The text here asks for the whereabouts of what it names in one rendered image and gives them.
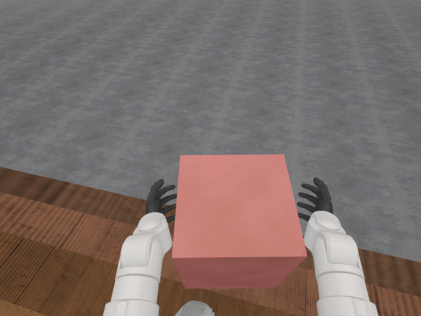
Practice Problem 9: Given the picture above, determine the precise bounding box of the left robot forearm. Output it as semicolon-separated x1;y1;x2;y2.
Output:
103;212;172;316

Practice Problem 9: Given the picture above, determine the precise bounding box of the right robot forearm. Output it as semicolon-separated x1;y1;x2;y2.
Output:
304;211;378;316

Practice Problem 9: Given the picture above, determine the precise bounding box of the robot right hand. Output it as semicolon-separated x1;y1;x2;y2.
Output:
297;177;334;222

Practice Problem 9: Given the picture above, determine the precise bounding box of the carton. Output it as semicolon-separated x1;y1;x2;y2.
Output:
172;154;308;289

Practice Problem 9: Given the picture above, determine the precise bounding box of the robot left hand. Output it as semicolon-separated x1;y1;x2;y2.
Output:
145;179;177;223

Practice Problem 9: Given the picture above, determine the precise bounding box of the robot left thigh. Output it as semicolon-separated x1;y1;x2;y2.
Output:
175;300;214;316

